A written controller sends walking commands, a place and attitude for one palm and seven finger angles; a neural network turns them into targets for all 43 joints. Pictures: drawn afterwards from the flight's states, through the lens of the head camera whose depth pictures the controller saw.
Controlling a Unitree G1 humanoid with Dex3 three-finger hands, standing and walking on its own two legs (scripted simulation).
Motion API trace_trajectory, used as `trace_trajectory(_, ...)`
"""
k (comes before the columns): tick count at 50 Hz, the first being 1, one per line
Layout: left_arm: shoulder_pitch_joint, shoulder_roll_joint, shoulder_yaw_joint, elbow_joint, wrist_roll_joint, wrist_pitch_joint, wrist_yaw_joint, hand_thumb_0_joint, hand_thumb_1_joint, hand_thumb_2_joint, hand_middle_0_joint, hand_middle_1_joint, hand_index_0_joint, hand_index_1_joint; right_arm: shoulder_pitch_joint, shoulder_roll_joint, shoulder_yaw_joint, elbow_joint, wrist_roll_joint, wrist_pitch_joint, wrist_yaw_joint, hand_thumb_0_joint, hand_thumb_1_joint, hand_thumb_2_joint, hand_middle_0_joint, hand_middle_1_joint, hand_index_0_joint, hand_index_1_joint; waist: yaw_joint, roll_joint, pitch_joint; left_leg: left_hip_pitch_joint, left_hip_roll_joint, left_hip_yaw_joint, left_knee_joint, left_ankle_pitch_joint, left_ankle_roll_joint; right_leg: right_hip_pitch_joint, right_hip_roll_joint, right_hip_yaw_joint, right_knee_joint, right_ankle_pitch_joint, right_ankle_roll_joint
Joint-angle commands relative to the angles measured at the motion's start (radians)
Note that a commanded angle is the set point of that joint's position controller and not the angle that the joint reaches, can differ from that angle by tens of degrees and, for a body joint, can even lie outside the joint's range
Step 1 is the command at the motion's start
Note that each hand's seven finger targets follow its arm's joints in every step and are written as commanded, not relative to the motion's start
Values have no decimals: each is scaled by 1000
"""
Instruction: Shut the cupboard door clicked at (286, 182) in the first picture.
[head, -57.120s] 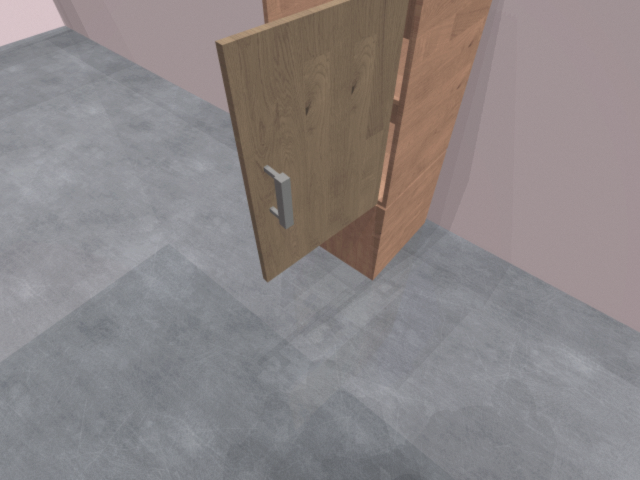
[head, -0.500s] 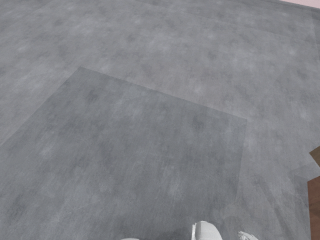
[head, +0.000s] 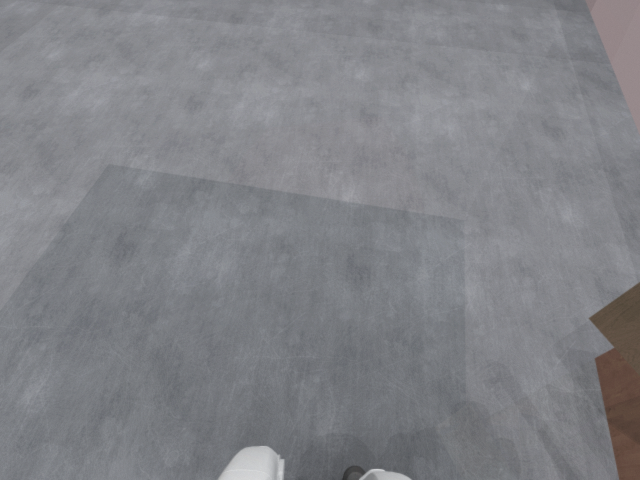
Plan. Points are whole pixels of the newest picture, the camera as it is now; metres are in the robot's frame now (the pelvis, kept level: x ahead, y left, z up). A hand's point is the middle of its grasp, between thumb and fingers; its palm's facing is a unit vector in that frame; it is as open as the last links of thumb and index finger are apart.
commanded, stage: turn to face it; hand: left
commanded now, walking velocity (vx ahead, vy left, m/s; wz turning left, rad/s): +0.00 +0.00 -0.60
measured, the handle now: out of the picture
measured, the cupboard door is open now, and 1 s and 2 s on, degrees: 35 35 35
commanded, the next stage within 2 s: take the last steps up to it in 1.74 s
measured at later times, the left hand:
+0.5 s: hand (176, 433) +0.19 +0.22 -0.16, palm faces -0.25 -0.94 -0.24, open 7.4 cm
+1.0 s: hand (240, 391) +0.25 +0.15 -0.18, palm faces -0.53 -0.83 -0.20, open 7.4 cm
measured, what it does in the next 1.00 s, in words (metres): steps on the spot, turning right: left foot, then right foot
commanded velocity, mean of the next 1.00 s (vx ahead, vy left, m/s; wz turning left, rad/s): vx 0.00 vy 0.00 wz -0.60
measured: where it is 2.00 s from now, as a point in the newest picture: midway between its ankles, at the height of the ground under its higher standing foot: outside the picture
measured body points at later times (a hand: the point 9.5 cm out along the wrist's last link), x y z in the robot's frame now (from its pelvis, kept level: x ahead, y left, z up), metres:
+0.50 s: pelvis +0.04 +0.03 +0.00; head +0.08 +0.04 +0.45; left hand +0.20 +0.27 -0.14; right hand +0.04 -0.22 -0.13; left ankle +0.03 +0.16 -0.73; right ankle -0.01 -0.10 -0.69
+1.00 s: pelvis +0.07 +0.03 -0.01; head +0.12 +0.02 +0.44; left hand +0.28 +0.19 -0.16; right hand +0.01 -0.24 -0.13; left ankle +0.15 +0.11 -0.74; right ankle -0.01 -0.08 -0.72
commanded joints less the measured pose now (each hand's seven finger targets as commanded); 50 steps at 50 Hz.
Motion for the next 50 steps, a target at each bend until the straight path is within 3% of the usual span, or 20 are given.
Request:
trace_trajectory(1, 23, 185, 50, -74, 8, -22, -4, 0, 900, 900, -200, -300, -200, -300, 53, -66, -16, -61, -10, 1, 1, 0, -900, -900, 200, 300, 200, 300, 4, -102, -182, 60, -3, 8, -155, 48, -16, 54, -223, 279, -202, 61, -112)
trace_trajectory(8, 5, 204, 67, -91, 1, -4, -15, 0, 900, 900, -200, -300, -200, -300, 59, -101, -22, -96, 8, -34, -15, 0, -900, -900, 200, 300, 200, 300, -11, -151, -209, 294, -34, 2, -606, 147, -9, -2, -183, 360, -91, 104, -60)
trace_trajectory(9, -9, 177, 60, -102, -5, -1, -16, 0, 900, 900, -200, -300, -200, -300, 93, -137, -29, -93, 6, -42, -19, 0, -900, -900, 200, 300, 200, 300, -32, -61, -212, 404, 40, -53, -727, 167, 7, -107, -124, 305, -24, -3, -15)
trace_trajectory(10, 1, 124, 51, -124, -16, 1, -24, 0, 900, 900, -200, -300, -200, -300, 98, -223, -41, -107, -10, -50, -22, 0, -900, -900, 200, 300, 200, 300, -34, 206, -194, 465, 264, -282, -840, 193, 80, -256, 15, 163, 166, -234, 40)
trace_trajectory(11, -29, 138, 49, -141, -8, 2, -29, 0, 900, 900, -200, -300, -200, -300, 87, -269, -50, -124, -18, -42, -26, 0, -900, -900, 200, 300, 200, 300, -40, 271, -150, 398, 431, -394, -872, 320, 176, -295, 18, 40, 403, -443, 80)
trace_trajectory(12, -39, 165, 57, -146, 0, 5, -36, 0, 900, 900, -200, -300, -200, -300, 51, -254, -41, -142, -23, -39, -30, 0, -900, -900, 200, 300, 200, 300, -23, 150, -117, 299, 429, -337, -851, 422, 218, -250, -27, 67, 538, -401, 90)
trace_trajectory(14, 14, 171, 69, -113, 8, 17, -46, 0, 900, 900, -200, -300, -200, -300, -34, -203, -25, -163, -24, -48, -32, 0, -900, -900, 200, 300, 200, 300, 29, 167, -115, 291, 339, -196, -796, 606, 191, -255, -48, 45, 671, -334, 107)
trace_trajectory(17, 12, 148, 56, -120, -1, 30, -57, 0, 900, 900, -200, -300, -200, -300, -36, -201, -24, -169, -26, -45, -29, 0, -900, -900, 200, 300, 200, 300, 28, 147, -114, 348, 266, -27, -750, 699, 162, -245, -65, 3, 642, -278, 124)
trace_trajectory(24, -74, 133, 38, -167, 0, 19, -65, 0, 900, 900, -200, -300, -200, -300, 53, -238, -50, -133, -23, -35, -11, 0, -900, -900, 200, 300, 200, 300, -33, 225, -137, 410, 290, 68, -666, 737, 147, -100, -57, -104, 296, -252, 103)
trace_trajectory(27, -23, 148, 42, -155, 0, 7, -65, 0, 900, 900, -200, -300, -200, -300, 31, -261, -59, -135, -18, -32, -6, 0, -900, -900, 200, 300, 200, 300, 4, 199, -166, 373, 279, 113, -552, 733, 95, 52, -42, -126, 86, -118, 75)
trace_trajectory(28, 50, 180, 50, -134, 2, -1, -61, 0, 900, 900, -200, -300, -200, -300, 13, -262, -61, -143, -10, -32, -2, 0, -900, -900, 200, 300, 200, 300, 46, 139, -197, 299, 247, 151, -435, 668, 54, 192, -58, -103, -28, 34, 59)
trace_trajectory(29, 127, 285, 69, -113, 11, -13, -47, 0, 900, 900, -200, -300, -200, -300, 18, -205, -52, -168, 3, -30, 6, 0, -900, -900, 200, 300, 200, 300, 77, -97, -262, 76, 158, 207, -230, 393, -6, 420, -250, 142, -74, 293, -15)
trace_trajectory(30, 194, 358, 85, -90, 5, -15, -30, 0, 900, 900, -200, -300, -200, -300, -73, -145, -29, -223, 2, -26, 3, 0, -900, -900, 200, 300, 200, 300, 120, -293, -238, -131, 21, 163, -4, -221, -41, 442, -446, 399, -75, 724, -139)
trace_trajectory(31, 197, 357, 80, -85, -4, -13, -19, 0, 900, 900, -200, -300, -200, -300, -73, -167, -21, -222, 3, -10, -9, 0, -900, -900, 200, 300, 200, 300, 109, -237, -226, -148, 51, 18, 97, -215, -32, 380, -468, 381, -87, 660, -191)
trace_trajectory(36, -19, 251, 54, -155, 0, -10, -5, 0, 900, 900, -200, -300, -200, -300, -40, -162, -26, -172, -5, -5, 3, 0, -900, -900, 200, 300, 200, 300, 14, -159, -187, -94, 65, 7, 14, 12, -55, 229, -288, 207, -88, 430, -121)
trace_trajectory(43, -22, 277, 66, -150, 9, -1, -17, 0, 900, 900, -200, -300, -200, -300, -21, -142, -24, -181, 2, -15, 3, 0, -900, -900, 200, 300, 200, 300, 15, -174, -162, 64, 4, 39, -338, 34, -47, 124, -264, 300, -78, 265, -117)
trace_trajectory(46, -64, 258, 62, -153, -1, 7, -20, 0, 900, 900, -200, -300, -200, -300, 68, -155, -25, -153, 4, -30, -4, 0, -900, -900, 200, 300, 200, 300, -36, -139, -170, 263, -9, 42, -602, 208, -37, 11, -205, 299, -4, 175, -46)
trace_trajectory(47, -47, 207, 54, -164, -11, 12, -22, 0, 900, 900, -200, -300, -200, -300, 94, -212, -33, -145, -3, -43, -9, 0, -900, -900, 200, 300, 200, 300, -38, 9, -199, 373, 106, -74, -745, 236, -3, -79, -115, 236, 97, 36, 5)
trace_trajectory(48, -9, 152, 42, -176, -20, 16, -31, 0, 900, 900, -200, -300, -200, -300, 114, -317, -51, -152, -17, -49, -11, 0, -900, -900, 200, 300, 200, 300, -33, 309, -217, 451, 362, -331, -806, 370, 100, -222, 20, 82, 327, -348, 70)
trace_trajectory(50, -43, 187, 47, -184, -3, 13, -37, 0, 900, 900, -200, -300, -200, -300, 102, -302, -41, -169, -27, -43, -16, 0, -900, -900, 200, 300, 200, 300, -33, 192, -186, 329, 443, -335, -809, 477, 212, -205, -43, 68, 651, -465, 87)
